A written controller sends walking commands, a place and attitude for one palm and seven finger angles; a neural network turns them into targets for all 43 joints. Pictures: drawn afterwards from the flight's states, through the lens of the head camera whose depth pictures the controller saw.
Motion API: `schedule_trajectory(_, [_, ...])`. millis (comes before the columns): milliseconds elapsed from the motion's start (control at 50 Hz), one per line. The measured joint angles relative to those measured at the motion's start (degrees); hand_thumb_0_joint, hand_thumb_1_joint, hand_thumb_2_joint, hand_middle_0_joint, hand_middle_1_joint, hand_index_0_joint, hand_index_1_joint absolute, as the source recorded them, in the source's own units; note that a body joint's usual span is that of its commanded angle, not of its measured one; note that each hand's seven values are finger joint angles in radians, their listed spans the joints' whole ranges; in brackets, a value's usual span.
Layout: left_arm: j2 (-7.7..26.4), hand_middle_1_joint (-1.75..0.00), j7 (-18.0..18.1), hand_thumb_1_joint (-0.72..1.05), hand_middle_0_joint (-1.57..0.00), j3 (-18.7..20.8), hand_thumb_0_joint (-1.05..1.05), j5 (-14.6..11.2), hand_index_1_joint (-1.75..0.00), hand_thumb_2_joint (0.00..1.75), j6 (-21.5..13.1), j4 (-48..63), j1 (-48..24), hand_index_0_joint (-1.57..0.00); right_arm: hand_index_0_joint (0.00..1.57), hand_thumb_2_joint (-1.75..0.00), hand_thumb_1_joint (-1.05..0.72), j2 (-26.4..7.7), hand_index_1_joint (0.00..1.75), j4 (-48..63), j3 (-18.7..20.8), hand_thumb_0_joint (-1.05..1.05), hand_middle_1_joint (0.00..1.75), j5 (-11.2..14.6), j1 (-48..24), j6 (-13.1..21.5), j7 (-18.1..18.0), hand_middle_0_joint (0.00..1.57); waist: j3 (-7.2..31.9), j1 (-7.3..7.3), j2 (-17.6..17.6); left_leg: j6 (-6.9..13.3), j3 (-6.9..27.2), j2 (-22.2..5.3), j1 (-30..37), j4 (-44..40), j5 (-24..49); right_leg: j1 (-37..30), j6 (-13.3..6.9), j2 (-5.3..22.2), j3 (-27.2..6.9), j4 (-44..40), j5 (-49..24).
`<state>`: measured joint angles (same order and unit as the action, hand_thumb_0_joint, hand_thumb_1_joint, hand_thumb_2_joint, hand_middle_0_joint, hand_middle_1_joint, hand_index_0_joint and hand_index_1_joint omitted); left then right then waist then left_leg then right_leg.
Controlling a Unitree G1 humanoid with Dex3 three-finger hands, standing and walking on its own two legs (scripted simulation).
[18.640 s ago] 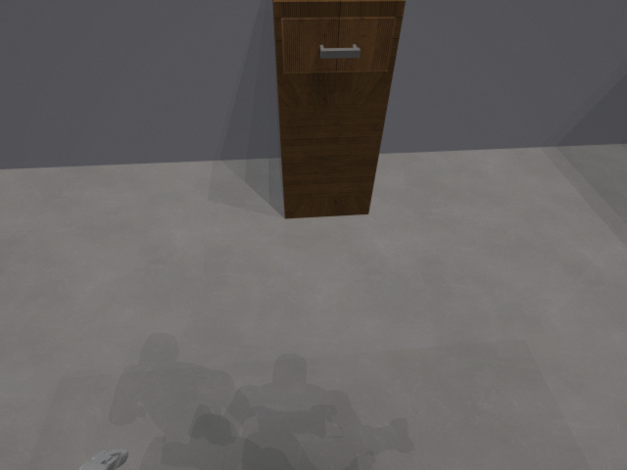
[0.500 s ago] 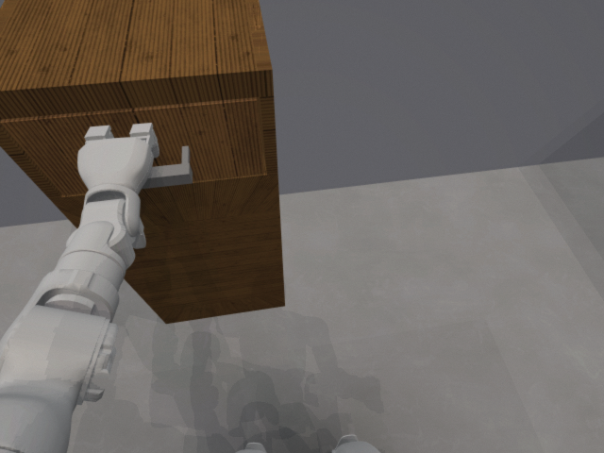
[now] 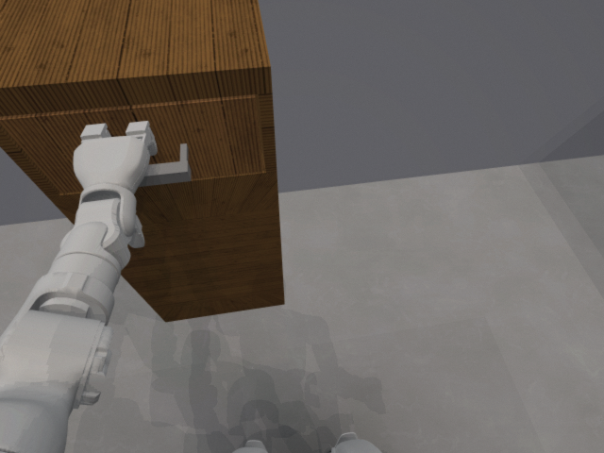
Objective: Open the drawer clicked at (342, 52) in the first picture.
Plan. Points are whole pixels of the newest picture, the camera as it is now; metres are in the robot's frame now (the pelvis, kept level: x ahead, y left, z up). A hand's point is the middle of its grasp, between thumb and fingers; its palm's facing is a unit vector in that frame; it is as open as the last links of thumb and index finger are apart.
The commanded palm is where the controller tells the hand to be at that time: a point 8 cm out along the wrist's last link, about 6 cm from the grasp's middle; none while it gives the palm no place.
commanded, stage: lift the fingers back up to retry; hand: left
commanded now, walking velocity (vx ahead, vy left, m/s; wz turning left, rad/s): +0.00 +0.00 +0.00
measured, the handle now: (148, 164) +0.53 +0.22 +0.04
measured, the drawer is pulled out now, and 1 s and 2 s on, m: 0.00 0.00 0.00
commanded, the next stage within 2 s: re-aim the fingers above the handle in 0.70 s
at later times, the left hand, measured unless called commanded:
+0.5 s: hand (122, 168) +0.48 +0.24 +0.08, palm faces +0.02 -0.03 -1.00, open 13.5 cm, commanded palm +0.46 +0.23 +0.15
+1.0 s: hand (120, 164) +0.48 +0.23 +0.09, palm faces +0.01 -0.01 -1.00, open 13.8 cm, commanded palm +0.45 +0.23 +0.15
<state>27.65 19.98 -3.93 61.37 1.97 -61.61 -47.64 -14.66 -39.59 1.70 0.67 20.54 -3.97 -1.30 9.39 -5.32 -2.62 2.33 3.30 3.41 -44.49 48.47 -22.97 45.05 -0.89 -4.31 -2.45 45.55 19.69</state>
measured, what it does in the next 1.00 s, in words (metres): stands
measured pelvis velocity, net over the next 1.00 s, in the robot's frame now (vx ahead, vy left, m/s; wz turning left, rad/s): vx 0.03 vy -0.01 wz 0.02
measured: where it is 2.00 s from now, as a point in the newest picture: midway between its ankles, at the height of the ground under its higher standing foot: outside the picture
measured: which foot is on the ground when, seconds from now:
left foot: down 0.00-1.00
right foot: down 0.00-1.00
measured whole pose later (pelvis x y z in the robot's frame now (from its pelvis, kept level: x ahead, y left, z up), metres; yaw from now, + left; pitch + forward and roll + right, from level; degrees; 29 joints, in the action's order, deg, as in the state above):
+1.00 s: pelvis +0.03 -0.01 +0.02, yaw +1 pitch +13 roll -1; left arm 26.5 12.8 -4.1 60.2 -0.5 -49.1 -41.0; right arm -14.9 -38.2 2.6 1.0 16.3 -5.5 -2.4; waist 6.9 -2.5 -2.7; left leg 2.0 4.0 3.6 -30.3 38.1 -20.9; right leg 31.3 -1.6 -3.5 -2.4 36.7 18.7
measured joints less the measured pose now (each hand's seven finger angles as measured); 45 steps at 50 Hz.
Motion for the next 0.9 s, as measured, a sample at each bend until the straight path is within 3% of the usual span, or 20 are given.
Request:
schedule_trajectory(380, [-0.72,-1.24,-3.55,-0.49,-0.35,1.88,0.0,-0.6,-1.22,0.31,-2.36,6.35,5.56,-0.36,0.2,-0.9,-0.9,0.21,0.3,0.1,0.71,0.01,0.3,-0.1,-1.09,-0.17,-0.73,0.2,-1.35,0.73,-0.69,0.23,0.28,0.02,7.9,-5.95,0.61,-7.98,-0.03,0.33,-0.21,-5.92,-0.46])
schedule_trajectory(500, [-1.65,-1.23,-4.18,-0.49,-0.38,1.42,0.0,-1.62,-1.22,0.31,-1.63,11.47,7.74,-0.37,0.2,-0.9,-0.9,0.12,0.3,-0.22,1.21,0.01,0.3,-0.17,-1.69,-0.33,-0.44,0.2,-1.26,1.64,-1.27,0.26,0.65,0.23,10.77,-7.85,0.85,-10.96,0.01,0.66,0.02,-7.76,-0.44])
schedule_trajectory(700, [-2.5,-1.22,-7.38,-0.49,-0.35,-1.28,0.0,-2.8,-1.22,0.3,2.55,11.61,5.94,-0.36,0.2,-0.9,-0.9,0.06,0.3,0.41,0.42,0.01,0.3,0.65,-4.31,-1.7,-0.04,0.2,-1.68,2.92,-1.24,0.22,0.75,0.45,15.05,-10.88,1.87,-14.82,-0.2,1.04,-0.02,-9.77,-0.92])
schedule_trajectory(800, [-2.13,-1.21,-9.51,-0.49,-0.33,-1.51,0.0,-2.25,-1.21,0.3,1.24,11.2,5.84,-0.34,0.2,-0.9,-0.9,0.08,0.3,1.56,0.01,0.01,0.3,0.7,-5.02,-2.17,-0.67,0.2,-2.07,2.91,-0.6,0.03,0.69,0.34,15.69,-11.38,2.19,-15.25,-0.42,0.96,-0.08,-9.89,-1.12])
schedule_trajectory(900, [-1.57,-1.2,-9.3,-0.49,-0.32,-1.09,0.0,-1.83,-1.2,0.3,-1.37,12.13,6.55,-0.32,0.2,-0.9,-0.9,-0.05,0.3,2.02,0.34,0.01,0.3,0.57,-4.82,-1.87,-1.15,0.2,-2.45,2.9,-0.12,-0.17,0.71,0.24,15.24,-11.06,2.19,-14.76,-0.6,0.85,-0.01,-9.47,-1.11])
